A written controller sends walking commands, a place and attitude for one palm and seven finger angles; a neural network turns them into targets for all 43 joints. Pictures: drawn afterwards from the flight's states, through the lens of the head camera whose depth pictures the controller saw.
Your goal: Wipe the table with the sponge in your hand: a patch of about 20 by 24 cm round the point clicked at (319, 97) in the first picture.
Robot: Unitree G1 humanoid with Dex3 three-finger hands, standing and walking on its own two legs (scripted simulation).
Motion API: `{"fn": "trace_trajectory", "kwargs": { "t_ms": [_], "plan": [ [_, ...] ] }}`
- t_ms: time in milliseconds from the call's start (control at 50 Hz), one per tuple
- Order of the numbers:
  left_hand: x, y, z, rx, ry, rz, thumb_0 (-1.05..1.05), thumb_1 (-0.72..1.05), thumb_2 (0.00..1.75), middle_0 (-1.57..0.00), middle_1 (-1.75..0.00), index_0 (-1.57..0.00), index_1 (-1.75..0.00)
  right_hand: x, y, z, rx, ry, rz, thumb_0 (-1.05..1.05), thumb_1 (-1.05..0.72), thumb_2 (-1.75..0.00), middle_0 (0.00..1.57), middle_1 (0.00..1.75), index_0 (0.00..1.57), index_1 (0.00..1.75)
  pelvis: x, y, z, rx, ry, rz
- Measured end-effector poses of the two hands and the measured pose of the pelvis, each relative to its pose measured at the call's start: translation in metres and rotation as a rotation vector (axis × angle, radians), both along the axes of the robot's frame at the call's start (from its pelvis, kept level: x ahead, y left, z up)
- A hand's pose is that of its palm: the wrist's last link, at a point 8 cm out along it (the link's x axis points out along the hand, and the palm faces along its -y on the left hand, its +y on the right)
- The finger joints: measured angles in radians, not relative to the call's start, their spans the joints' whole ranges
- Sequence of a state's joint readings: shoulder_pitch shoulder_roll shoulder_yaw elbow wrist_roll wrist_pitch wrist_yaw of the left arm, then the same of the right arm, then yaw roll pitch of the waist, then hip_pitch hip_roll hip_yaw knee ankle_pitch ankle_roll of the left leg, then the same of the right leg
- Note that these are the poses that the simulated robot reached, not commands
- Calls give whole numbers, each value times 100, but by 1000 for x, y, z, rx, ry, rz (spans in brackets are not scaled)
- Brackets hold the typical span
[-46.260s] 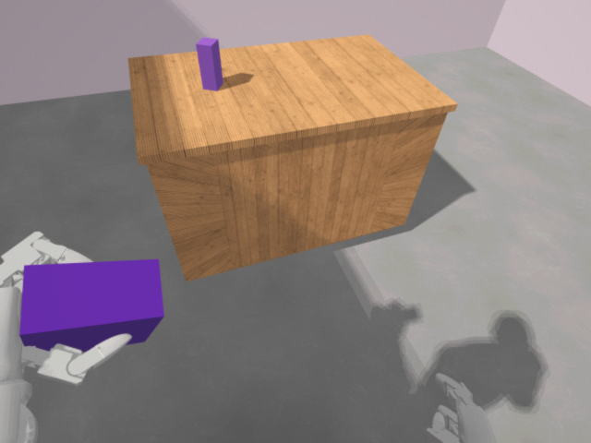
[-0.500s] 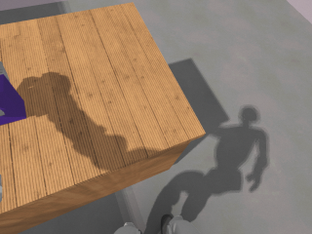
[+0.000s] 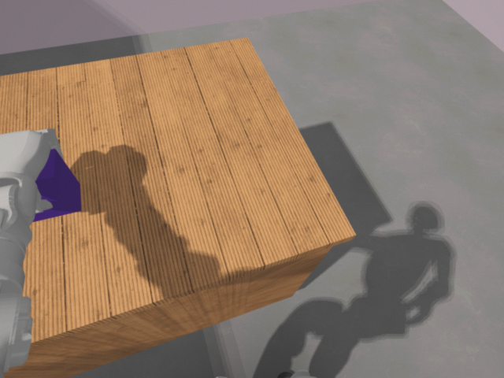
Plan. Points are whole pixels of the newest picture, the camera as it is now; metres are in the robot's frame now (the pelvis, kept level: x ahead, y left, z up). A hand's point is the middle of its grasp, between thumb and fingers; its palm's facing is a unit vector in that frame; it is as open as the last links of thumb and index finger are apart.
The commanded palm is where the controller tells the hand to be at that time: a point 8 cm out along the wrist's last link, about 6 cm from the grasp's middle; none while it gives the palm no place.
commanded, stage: wipe back along the first lane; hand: left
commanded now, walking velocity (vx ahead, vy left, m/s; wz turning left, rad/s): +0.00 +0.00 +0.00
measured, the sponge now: (38, 194) +0.39 +0.40 -0.02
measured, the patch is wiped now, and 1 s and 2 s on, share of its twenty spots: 1.00 1.00 1.00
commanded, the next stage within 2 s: lift the sponge slowly off the table in 1.32 s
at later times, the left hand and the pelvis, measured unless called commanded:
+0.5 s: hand (34, 204) +0.35 +0.36 +0.03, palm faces -0.07 -0.01 -1.00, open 9.9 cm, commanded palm +0.32 +0.33 +0.04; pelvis -0.01 +0.00 +0.00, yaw +1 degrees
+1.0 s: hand (36, 231) +0.31 +0.34 +0.02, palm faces -0.08 -0.01 -1.00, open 9.9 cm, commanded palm +0.27 +0.32 +0.04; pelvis -0.01 -0.02 +0.01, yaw +1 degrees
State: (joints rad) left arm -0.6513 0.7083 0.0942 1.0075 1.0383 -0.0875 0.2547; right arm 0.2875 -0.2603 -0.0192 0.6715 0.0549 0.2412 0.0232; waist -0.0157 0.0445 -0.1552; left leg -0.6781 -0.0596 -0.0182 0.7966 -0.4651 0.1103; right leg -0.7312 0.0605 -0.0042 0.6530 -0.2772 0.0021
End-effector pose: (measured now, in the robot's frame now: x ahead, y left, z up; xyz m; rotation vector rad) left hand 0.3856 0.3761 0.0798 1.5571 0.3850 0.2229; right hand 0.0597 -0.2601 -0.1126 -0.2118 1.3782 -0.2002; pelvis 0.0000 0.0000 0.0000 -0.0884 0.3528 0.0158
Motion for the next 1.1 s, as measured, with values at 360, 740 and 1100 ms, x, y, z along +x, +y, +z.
{"fn": "trace_trajectory", "kwargs": {
  "t_ms": [360, 740, 1100],
  "plan": [
    [-37, -16, 1, 8, -38, -15, 0, -47, 109, -69, -143, -69, -147, 14, 3, 4, 13, -93, 28, 1, -91, -90, 20, 30, 20, 30, -8, 3, 2, 6, -51, 4],
    [-74, -32, 0, 5, -30, 5, 0, -47, 109, -69, -143, -69, -147, 39, -1, 12, 31, -214, 72, 1, -91, -90, 20, 30, 20, 30, -15, -11, 8, 27, -96, 4],
    [-99, -45, 0, -3, -19, 33, 0, -46, 109, -69, -143, -69, -146, 62, -17, 19, 29, -286, 87, 1, -91, -90, 20, 30, 20, 30, -8, -26, 13, 41, -115, -2]
  ]
}}
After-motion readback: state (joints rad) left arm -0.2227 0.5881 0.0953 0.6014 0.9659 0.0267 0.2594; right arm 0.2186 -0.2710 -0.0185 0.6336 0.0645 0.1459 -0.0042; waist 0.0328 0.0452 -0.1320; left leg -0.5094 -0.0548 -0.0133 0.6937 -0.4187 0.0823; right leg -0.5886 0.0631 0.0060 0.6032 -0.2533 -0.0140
